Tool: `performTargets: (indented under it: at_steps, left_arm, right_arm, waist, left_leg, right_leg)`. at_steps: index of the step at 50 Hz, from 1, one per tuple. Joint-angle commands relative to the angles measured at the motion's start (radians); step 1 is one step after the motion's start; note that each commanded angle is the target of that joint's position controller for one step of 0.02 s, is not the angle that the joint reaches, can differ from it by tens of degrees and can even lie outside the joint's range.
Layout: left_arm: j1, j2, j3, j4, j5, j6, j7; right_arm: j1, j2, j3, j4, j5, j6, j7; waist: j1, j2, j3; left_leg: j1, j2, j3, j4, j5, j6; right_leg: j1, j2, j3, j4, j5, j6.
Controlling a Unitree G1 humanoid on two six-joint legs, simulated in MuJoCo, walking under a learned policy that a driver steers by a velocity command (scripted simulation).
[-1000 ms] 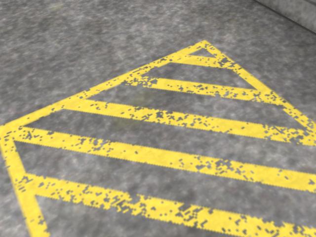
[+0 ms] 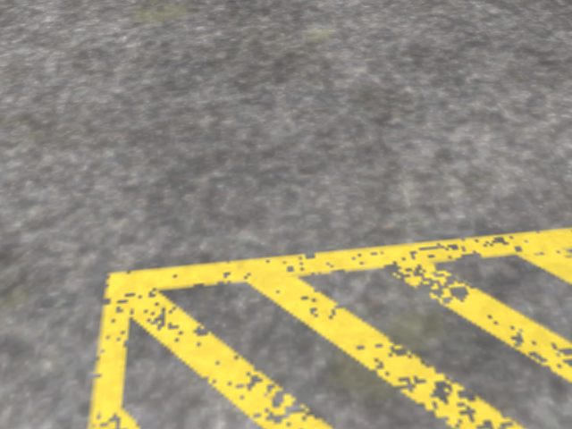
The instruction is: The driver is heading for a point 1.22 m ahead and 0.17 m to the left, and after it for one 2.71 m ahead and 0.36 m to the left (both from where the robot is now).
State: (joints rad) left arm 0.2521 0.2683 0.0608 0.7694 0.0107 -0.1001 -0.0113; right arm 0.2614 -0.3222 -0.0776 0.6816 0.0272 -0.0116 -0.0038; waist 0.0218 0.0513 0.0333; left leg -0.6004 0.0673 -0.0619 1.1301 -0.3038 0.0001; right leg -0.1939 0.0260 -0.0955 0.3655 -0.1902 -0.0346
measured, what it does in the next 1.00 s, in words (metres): walks ahead, turning left: left foot, then right foot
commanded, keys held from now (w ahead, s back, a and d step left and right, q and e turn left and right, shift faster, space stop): w+q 0.52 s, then w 0.48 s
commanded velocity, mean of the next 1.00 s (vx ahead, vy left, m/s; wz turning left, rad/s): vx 0.50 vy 0.00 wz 0.43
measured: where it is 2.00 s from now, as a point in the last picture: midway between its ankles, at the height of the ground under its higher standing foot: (199, 227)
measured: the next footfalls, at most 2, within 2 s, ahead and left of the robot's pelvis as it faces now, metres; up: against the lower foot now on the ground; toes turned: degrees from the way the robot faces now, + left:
left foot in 0.30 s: +0.31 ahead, +0.17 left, +0.00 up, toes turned +13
right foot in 0.78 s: +0.64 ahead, +0.06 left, +0.00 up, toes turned +24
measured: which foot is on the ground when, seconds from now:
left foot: up 0.00-0.28, down 0.30-0.80, up 0.82-1.00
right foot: down 0.00-0.32, up 0.34-0.76, down 0.78-1.00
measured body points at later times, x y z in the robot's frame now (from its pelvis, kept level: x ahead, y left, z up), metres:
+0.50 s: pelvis +0.27 +0.08 +0.00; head +0.30 +0.11 +0.45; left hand +0.34 +0.40 -0.10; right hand +0.45 -0.15 -0.10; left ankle +0.27 +0.16 -0.74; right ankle +0.34 -0.09 -0.66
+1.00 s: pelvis +0.56 +0.11 +0.00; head +0.59 +0.11 +0.45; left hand +0.51 +0.39 -0.11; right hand +0.79 -0.08 -0.11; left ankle +0.50 +0.25 -0.66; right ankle +0.61 +0.04 -0.74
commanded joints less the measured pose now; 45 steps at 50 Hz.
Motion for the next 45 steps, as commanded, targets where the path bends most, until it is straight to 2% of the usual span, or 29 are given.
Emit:
performTargets:
  at_steps: [1,3,6,10,12,13,14,15,16,17,18,19,20,21,22,25,27,30,32,34,37,38,39,40,41,42,43,44,45]
  left_arm:
    - [-0.039,0.146,0.040,-0.048,-0.003,-0.022,0.004]
    - [-0.038,0.158,0.043,-0.037,-0.004,-0.017,0.006]
    - [-0.008,0.182,0.047,-0.018,-0.011,-0.005,0.011]
    - [0.045,0.220,0.058,0.011,-0.032,0.018,0.012]
    - [0.042,0.249,0.067,0.012,-0.041,0.032,0.017]
    - [0.039,0.265,0.071,0.010,-0.045,0.039,0.021]
    - [0.028,0.266,0.070,0.006,-0.049,0.047,0.026]
    - [0.034,0.235,0.057,-0.003,-0.041,0.047,0.031]
    - [0.102,0.109,0.014,-0.060,0.006,0.031,0.023]
    - [0.066,0.111,0.000,-0.086,-0.005,-0.008,0.011]
    - [-0.051,0.191,0.021,-0.114,-0.048,-0.028,0.000]
    - [-0.077,0.181,0.015,-0.125,-0.051,-0.040,-0.001]
    - [-0.073,0.175,0.016,-0.112,-0.027,-0.043,0.007]
    - [-0.057,0.185,0.023,-0.105,-0.010,-0.035,0.010]
    - [-0.041,0.186,0.026,-0.101,-0.005,-0.023,0.008]
    - [-0.052,0.143,0.016,-0.103,0.006,0.002,0.009]
    - [-0.122,0.116,0.004,-0.121,0.006,0.005,0.008]
    - [-0.227,0.085,-0.013,-0.136,-0.003,-0.003,-0.007]
    - [-0.275,0.096,-0.011,-0.150,-0.015,-0.010,-0.017]
    - [-0.296,0.119,-0.003,-0.163,-0.018,-0.016,-0.025]
    - [-0.248,0.145,0.010,-0.162,-0.017,-0.021,-0.029]
    - [-0.185,0.155,0.019,-0.146,-0.014,-0.023,-0.026]
    - [-0.076,0.185,0.036,-0.120,-0.006,-0.025,-0.020]
    - [0.077,0.243,0.049,-0.108,0.006,-0.027,-0.015]
    - [0.164,0.305,0.070,-0.064,0.004,-0.016,-0.024]
    - [0.177,0.210,0.046,-0.063,-0.025,-0.014,-0.030]
    - [0.116,0.165,0.032,-0.070,-0.024,-0.009,-0.024]
    - [0.059,0.154,0.023,-0.080,-0.010,-0.003,-0.022]
    - [0.026,0.138,0.017,-0.079,-0.003,0.000,-0.021]
  right_arm:
    - [-0.012,-0.027,-0.006,-0.082,-0.006,-0.007,0.005]
    - [-0.050,-0.021,-0.002,-0.087,-0.003,-0.014,0.016]
    - [-0.158,-0.005,0.009,-0.113,-0.004,-0.026,0.037]
    - [-0.254,-0.013,0.009,-0.163,0.001,-0.025,0.059]
    - [-0.236,-0.041,-0.005,-0.174,-0.004,-0.021,0.064]
    - [-0.182,-0.068,-0.019,-0.167,-0.008,-0.017,0.063]
    - [-0.051,-0.108,-0.044,-0.136,-0.007,-0.013,0.058]
    - [0.130,-0.171,-0.079,-0.088,-0.002,-0.005,0.042]
    - [0.174,-0.294,-0.103,-0.077,0.006,-0.004,0.024]
    - [0.181,-0.274,-0.085,-0.117,0.001,-0.023,0.031]
    - [0.162,-0.196,-0.061,-0.103,-0.008,-0.038,0.040]
    - [0.120,-0.168,-0.051,-0.096,-0.007,-0.046,0.040]
    - [0.049,-0.140,-0.041,-0.103,-0.006,-0.048,0.038]
    - [-0.004,-0.114,-0.031,-0.116,-0.014,-0.048,0.034]
    - [-0.033,-0.108,-0.027,-0.126,-0.022,-0.048,0.030]
    - [-0.027,-0.124,-0.031,-0.104,-0.019,-0.055,0.013]
    - [-0.005,-0.132,-0.032,-0.084,-0.016,-0.053,-0.001]
    - [0.040,-0.124,-0.027,-0.052,-0.013,-0.050,-0.007]
    - [0.086,-0.132,-0.027,-0.024,-0.010,-0.052,-0.005]
    - [0.110,-0.131,-0.026,-0.005,-0.006,-0.050,-0.004]
    - [0.109,-0.134,-0.029,0.014,-0.010,-0.040,-0.005]
    - [0.094,-0.128,-0.026,0.013,-0.009,-0.036,-0.004]
    - [0.091,-0.100,-0.016,0.009,-0.016,-0.034,-0.003]
    - [0.122,-0.057,0.004,-0.010,-0.033,-0.035,-0.005]
    - [0.261,0.011,0.023,-0.010,-0.003,-0.050,-0.005]
    - [0.207,-0.079,0.009,0.002,0.007,-0.056,-0.005]
    - [0.079,-0.126,-0.005,-0.021,0.012,-0.058,-0.004]
    - [0.010,-0.116,-0.001,-0.039,-0.002,-0.060,-0.005]
    - [-0.021,-0.100,-0.002,-0.049,-0.016,-0.063,-0.003]
  waist:
    - [-0.013,-0.122,-0.009]
    - [-0.002,-0.113,-0.005]
    - [0.041,-0.102,0.022]
    - [0.062,-0.106,0.054]
    - [0.028,-0.131,0.024]
    - [-0.011,-0.149,-0.021]
    - [-0.091,-0.140,-0.093]
    - [-0.178,-0.099,-0.184]
    - [-0.113,0.163,-0.264]
    - [-0.120,0.156,-0.439]
    - [-0.155,0.058,-0.329]
    - [-0.122,0.031,-0.211]
    - [-0.074,-0.031,-0.146]
    - [-0.035,-0.017,-0.110]
    - [-0.010,0.005,-0.099]
    - [0.002,-0.004,-0.074]
    - [-0.020,0.004,-0.048]
    - [-0.076,0.028,-0.031]
    - [-0.102,0.032,-0.016]
    - [-0.106,0.037,-0.001]
    - [-0.073,0.069,0.006]
    - [-0.034,0.069,-0.016]
    - [0.016,0.043,-0.097]
    - [0.063,-0.071,-0.258]
    - [0.021,-0.387,-0.371]
    - [0.058,-0.280,-0.310]
    - [0.073,-0.178,-0.167]
    - [0.051,-0.106,-0.097]
    - [0.029,-0.096,-0.045]
  left_leg:
    - [-0.121,0.063,-0.045,-0.075,0.110,-0.011]
    - [-0.110,0.059,-0.027,-0.188,0.217,-0.008]
    - [-0.070,0.041,0.031,-0.355,0.329,0.005]
    - [-0.066,0.017,0.082,-0.470,0.260,0.041]
    - [0.011,-0.033,0.129,-0.497,0.156,0.079]
    - [0.100,-0.072,0.159,-0.502,0.105,0.102]
    - [0.280,-0.118,0.179,-0.552,0.130,0.135]
    - [0.575,-0.121,0.124,-0.588,0.180,0.178]
    - [0.942,0.146,-0.354,-0.607,0.113,0.323]
    - [1.050,0.275,-0.784,-0.778,-0.034,0.437]
    - [0.989,0.246,-0.656,-0.820,-0.006,0.372]
    - [0.847,0.207,-0.523,-0.824,0.065,0.338]
    - [0.704,0.165,-0.424,-0.827,0.156,0.307]
    - [0.589,0.133,-0.356,-0.846,0.255,0.293]
    - [0.516,0.116,-0.334,-0.869,0.300,0.293]
    - [0.396,0.083,-0.254,-0.900,0.400,0.302]
    - [0.368,0.055,-0.201,-0.904,0.382,0.278]
    - [0.342,0.023,-0.149,-0.897,0.280,0.231]
    - [0.369,0.053,-0.178,-0.889,0.227,0.226]
    - [0.439,0.090,-0.220,-0.850,0.212,0.219]
    - [0.524,0.133,-0.267,-0.787,0.299,0.195]
    - [0.530,0.112,-0.253,-0.724,0.408,0.177]
    - [0.509,0.054,-0.209,-0.576,0.509,0.150]
    - [0.359,-0.018,-0.147,-0.286,0.338,0.107]
    - [0.002,-0.171,-0.060,0.054,-0.202,0.027]
    - [-0.138,-0.130,-0.137,0.164,-0.261,0.026]
    - [-0.186,-0.083,-0.113,0.179,-0.174,0.033]
    - [-0.162,-0.038,-0.068,0.143,-0.098,0.034]
    - [-0.141,-0.007,-0.054,0.077,-0.046,0.031]
  right_leg:
    - [0.081,-0.295,0.189,-0.217,0.194,-0.170]
    - [0.105,-0.276,0.108,-0.218,0.247,-0.154]
    - [0.129,-0.265,0.018,-0.214,0.268,-0.129]
    - [0.238,-0.305,-0.031,-0.178,0.335,-0.107]
    - [0.283,-0.312,-0.068,-0.079,0.607,-0.087]
    - [0.291,-0.308,-0.088,0.024,0.779,-0.077]
    - [0.252,-0.285,-0.118,0.202,0.864,-0.056]
    - [0.078,-0.249,-0.134,0.453,0.741,-0.017]
    - [-0.374,-0.111,-0.121,0.830,-0.062,0.046]
    - [-0.549,0.004,0.126,1.011,-0.428,0.053]
    - [-0.645,-0.052,0.186,1.024,-0.342,0.037]
    - [-0.642,-0.088,0.173,0.949,-0.257,0.023]
    - [-0.584,-0.124,0.172,0.864,-0.197,0.029]
    - [-0.509,-0.147,0.174,0.801,-0.156,0.037]
    - [-0.456,-0.153,0.174,0.775,-0.132,0.048]
    - [-0.415,-0.137,0.146,0.660,-0.061,0.093]
    - [-0.419,-0.121,0.138,0.517,0.069,0.111]
    - [-0.334,-0.084,0.122,0.292,0.277,0.108]
    - [-0.312,-0.071,0.127,0.231,0.318,0.095]
    - [-0.333,-0.070,0.141,0.182,0.277,0.067]
    - [-0.298,-0.061,0.131,0.146,0.149,0.017]
    - [-0.215,-0.042,0.105,0.113,0.133,-0.005]
    - [-0.049,-0.054,0.108,0.111,0.160,-0.039]
    - [0.231,-0.217,0.285,0.151,0.193,-0.113]
    - [0.531,-0.407,0.759,0.014,-0.075,-0.272]
    - [0.517,-0.413,0.882,-0.079,-0.340,-0.256]
    - [0.396,-0.382,0.738,-0.094,-0.337,-0.211]
    - [0.273,-0.340,0.621,-0.103,-0.228,-0.190]
    - [0.178,-0.303,0.543,-0.124,-0.123,-0.192]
